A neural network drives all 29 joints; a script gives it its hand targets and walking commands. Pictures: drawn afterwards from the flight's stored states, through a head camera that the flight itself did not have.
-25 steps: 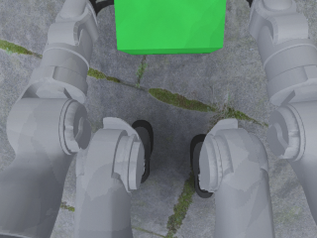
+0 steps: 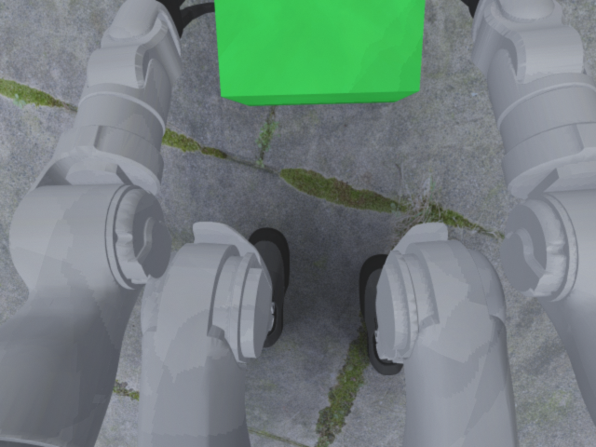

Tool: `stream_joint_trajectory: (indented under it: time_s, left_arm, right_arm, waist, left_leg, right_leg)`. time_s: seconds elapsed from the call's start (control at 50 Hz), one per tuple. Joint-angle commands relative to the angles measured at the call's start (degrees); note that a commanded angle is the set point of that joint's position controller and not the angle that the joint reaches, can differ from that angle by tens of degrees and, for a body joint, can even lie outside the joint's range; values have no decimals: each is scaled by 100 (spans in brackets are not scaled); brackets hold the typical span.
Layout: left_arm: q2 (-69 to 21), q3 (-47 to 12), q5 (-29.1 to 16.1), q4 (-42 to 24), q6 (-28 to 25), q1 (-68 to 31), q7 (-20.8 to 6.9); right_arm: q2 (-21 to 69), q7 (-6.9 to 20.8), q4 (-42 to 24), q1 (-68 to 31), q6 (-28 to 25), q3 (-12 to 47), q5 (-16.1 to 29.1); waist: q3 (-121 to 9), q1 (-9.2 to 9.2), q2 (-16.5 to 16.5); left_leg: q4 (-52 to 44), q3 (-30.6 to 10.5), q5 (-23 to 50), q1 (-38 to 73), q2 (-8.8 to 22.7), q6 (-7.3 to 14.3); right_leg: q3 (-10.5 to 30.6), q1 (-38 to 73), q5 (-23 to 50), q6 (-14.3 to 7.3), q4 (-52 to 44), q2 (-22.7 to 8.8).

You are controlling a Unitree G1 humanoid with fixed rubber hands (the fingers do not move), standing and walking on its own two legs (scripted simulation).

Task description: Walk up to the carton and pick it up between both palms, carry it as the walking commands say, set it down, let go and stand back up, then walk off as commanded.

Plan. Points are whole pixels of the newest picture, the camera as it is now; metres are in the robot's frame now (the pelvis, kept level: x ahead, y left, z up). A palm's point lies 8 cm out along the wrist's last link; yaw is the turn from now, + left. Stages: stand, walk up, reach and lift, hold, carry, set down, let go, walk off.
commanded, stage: set down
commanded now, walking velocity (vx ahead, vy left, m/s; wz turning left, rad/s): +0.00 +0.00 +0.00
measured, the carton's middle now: out of the picture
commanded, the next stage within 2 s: none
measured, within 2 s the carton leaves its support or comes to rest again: neither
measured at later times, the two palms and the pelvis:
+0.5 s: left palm (161, 8) +0.54 +0.18 -0.18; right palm out of the picture +0.55 -0.14 -0.18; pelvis +0.00 +0.00 +0.00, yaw +0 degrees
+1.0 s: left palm (126, 12) +0.54 +0.23 -0.19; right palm out of the picture +0.56 -0.16 -0.20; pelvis +0.01 +0.01 +0.00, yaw -1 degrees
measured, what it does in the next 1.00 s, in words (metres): stands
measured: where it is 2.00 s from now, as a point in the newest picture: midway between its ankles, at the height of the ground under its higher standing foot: (322, 318)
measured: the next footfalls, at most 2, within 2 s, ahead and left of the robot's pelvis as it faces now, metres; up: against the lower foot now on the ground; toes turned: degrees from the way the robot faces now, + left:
none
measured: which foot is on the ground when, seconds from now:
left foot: down 0.00-1.00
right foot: down 0.00-1.00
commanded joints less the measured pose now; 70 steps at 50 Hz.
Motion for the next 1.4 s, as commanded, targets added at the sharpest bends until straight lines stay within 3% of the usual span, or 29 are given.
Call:
stream_joint_trajectory:
  time_s: [0.0,0.1,0.14,0.24,0.32,0.34,0.4,0.44,0.56,0.58,0.64,0.66,0.68,0.8,0.82,0.84,0.86,0.88,0.92,0.94,1.06,1.12,1.14,1.2,1.22,1.24,1.28,1.3,1.38]
  left_arm:
    - [-4416,-850,-176,-832,-79,-2470,-1077]
    - [-4372,-772,-162,-746,-88,-2376,-1065]
    - [-4140,-697,-161,-1059,-174,-2441,-1032]
    - [-3875,-516,41,-535,-101,-2067,-975]
    - [-3313,-524,-88,-806,-219,-2297,-883]
    - [-3545,-582,33,-809,-196,-2187,-880]
    - [-2894,-388,-112,-621,-237,-2133,-722]
    - [-2488,-239,30,-718,-333,-1985,-615]
    - [-689,-45,7,-552,-574,-1828,-76]
    - [-744,-261,-196,-628,-587,-1919,-61]
    - [420,128,-78,-353,-703,-1344,266]
    - [483,-47,-317,-100,-742,-1388,311]
    - [751,73,-172,-627,-830,-1486,408]
    - [845,-103,-468,-273,-866,-1201,464]
    - [882,-224,-559,-403,-830,-1293,447]
    - [990,-176,-647,-628,-870,-1345,438]
    - [1050,-263,-848,-633,-813,-1433,425]
    - [985,-135,-732,-417,-819,-1290,411]
    - [900,-230,-706,-636,-784,-1346,413]
    - [1136,-334,-889,-1075,-822,-1493,420]
    - [1161,-341,-1019,-1398,-584,-1680,543]
    - [1017,-628,-1145,-1816,-431,-1884,615]
    - [1002,-467,-1058,-1661,-335,-1527,661]
    - [1199,-380,-975,-2085,-202,-1634,752]
    - [1401,-297,-823,-2245,-160,-1697,809]
    - [1356,-351,-888,-2492,-82,-1591,862]
    - [1522,-222,-780,-2622,25,-1582,890]
    - [1390,-456,-918,-3099,96,-1624,948]
    - [1268,-540,-979,-3513,414,-1631,949]
  right_arm:
    - [4303,1204,-502,-2655,-94,1041,136]
    - [4048,1199,-606,-2724,-81,1061,105]
    - [4202,1206,-520,-2542,-17,1083,31]
    - [3618,1145,-606,-2597,-120,859,27]
    - [3228,979,-576,-2484,-137,717,-201]
    - [3290,1014,-543,-2626,-154,783,-40]
    - [2545,795,-539,-2554,-189,626,-177]
    - [2270,697,-451,-2476,-229,678,-126]
    - [613,142,-419,-2323,-432,488,74]
    - [474,104,-391,-2391,-462,524,129]
    - [-554,-218,-699,-2284,-622,727,347]
    - [-566,-236,-290,-1999,-618,725,364]
    - [-745,-345,-489,-2126,-689,671,509]
    - [-985,-456,-437,-2047,-740,851,835]
    - [-1145,-458,-455,-2056,-715,823,825]
    - [-1105,-448,-656,-2185,-732,922,936]
    - [-1334,-439,-519,-2187,-681,840,811]
    - [-1135,-433,-296,-2098,-656,935,842]
    - [-1051,-361,-330,-2170,-597,999,994]
    - [-1360,-388,-957,-2418,-722,684,941]
    - [-1598,-388,-1355,-2776,-514,829,1050]
    - [-1619,-423,-1508,-2513,-366,521,983]
    - [-1556,-408,-1393,-2437,-290,806,1099]
    - [-1935,-479,-1708,-2441,-194,488,962]
    - [-1898,-527,-1627,-2389,-110,636,1032]
    - [-1883,-540,-1838,-2221,-61,476,1002]
    - [-1759,-546,-1639,-2218,82,527,1066]
    - [-1922,-581,-1952,-2142,109,339,1024]
    - [-2142,-645,-2437,-2456,295,275,1049]
  waist:
    - [-4249,66,-282]
    - [-4058,68,-309]
    - [-4216,95,-712]
    - [-3972,270,-418]
    - [-4057,-1,-422]
    - [-3913,222,-219]
    - [-4222,-34,-420]
    - [-4331,105,-657]
    - [-5019,218,-283]
    - [-5308,-57,-167]
    - [-5552,354,-540]
    - [-5867,71,-577]
    - [-6163,384,-319]
    - [-6756,443,-268]
    - [-6680,209,-292]
    - [-6917,406,-377]
    - [-6974,101,-576]
    - [-6645,378,-584]
    - [-6437,394,-436]
    - [-7113,171,-276]
    - [-7862,418,-465]
    - [-8828,67,-199]
    - [-8890,406,-457]
    - [-9568,343,-343]
    - [-9821,556,-250]
    - [-10134,318,-309]
    - [-10083,568,-353]
    - [-10414,189,-132]
    - [-10836,232,-58]
  left_leg:
    - [-569,-243,1399,2390,-377,198]
    - [-575,-222,1497,2456,-323,172]
    - [-517,-280,1347,2304,-384,229]
    - [-623,-293,1362,2322,-324,166]
    - [-532,-247,1409,2341,-319,105]
    - [-578,-273,1583,2513,-352,135]
    - [-558,-278,1413,2693,-341,56]
    - [-551,-257,1371,2400,-274,84]
    - [-549,-267,1841,2883,-185,-61]
    - [-569,-362,2154,3065,-201,-73]
    - [-454,-283,2248,2723,-156,-27]
    - [-395,-316,2380,2966,-92,-49]
    - [-385,-327,2793,3113,-129,-59]
    - [-284,-316,3129,3165,-74,-5]
    - [-283,-341,3088,2951,-19,-22]
    - [-281,-331,2965,2994,10,32]
    - [-362,-380,3015,2895,-23,-4]
    - [-395,-367,2802,2755,-6,21]
    - [-490,-388,2792,2759,27,27]
    - [-437,-489,3004,3143,-11,18]
    - [-699,-523,2932,3901,-16,124]
    - [-773,-587,3145,5033,-34,52]
    - [-959,-485,3141,4881,-85,86]
    - [-1043,-384,2893,5116,-118,91]
    - [-1134,-223,2858,5178,-178,94]
    - [-1125,-263,2874,5389,-151,102]
    - [-1340,-193,2705,5233,-173,153]
    - [-1439,-304,2966,5644,-188,108]
    - [-1655,-264,2997,5942,-190,112]
  right_leg:
    - [678,1344,1726,86,-1552,82]
    - [716,1233,1676,71,-1684,32]
    - [687,1475,1698,117,-1558,-6]
    - [677,1440,1739,162,-1592,64]
    - [632,1511,1819,153,-1566,-29]
    - [702,1244,1809,118,-1528,28]
    - [529,1520,1602,170,-1579,-78]
    - [671,1902,1801,194,-1611,-90]
    - [679,2009,2178,286,-1573,-179]
    - [606,2045,2504,302,-1535,-123]
    - [785,2342,2792,385,-1573,-201]
    - [708,2326,2875,450,-1503,-228]
    - [760,2312,3221,444,-1402,-213]
    - [941,2504,3681,408,-1365,-279]
    - [949,2596,3891,395,-1354,-309]
    - [998,2822,3668,358,-1332,-308]
    - [941,2950,3862,401,-1340,-343]
    - [956,2581,3359,349,-1360,-344]
    - [1004,2495,3409,292,-1431,-362]
    - [909,2758,3615,289,-1302,-358]
    - [736,2854,2929,220,-1454,-377]
    - [468,2656,2656,192,-1549,-320]
    - [461,2970,2768,239,-1621,-337]
    - [388,3078,2542,205,-1692,-284]
    - [431,3329,2500,193,-1799,-286]
    - [391,3468,2586,196,-1833,-211]
    - [431,3550,2475,215,-2045,-206]
    - [390,3560,2734,156,-2049,-158]
    - [349,3754,2759,134,-2286,-171]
